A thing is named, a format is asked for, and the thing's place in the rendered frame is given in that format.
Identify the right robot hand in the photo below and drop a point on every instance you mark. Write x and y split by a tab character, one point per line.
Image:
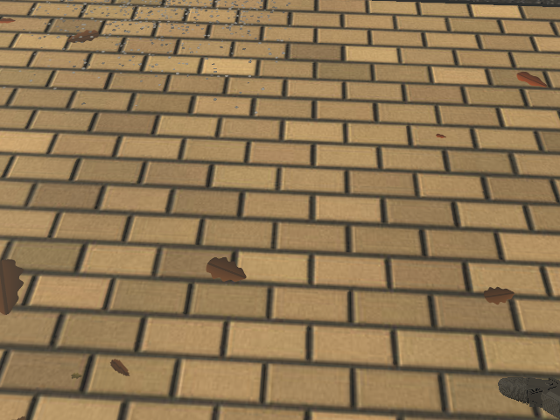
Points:
535	392

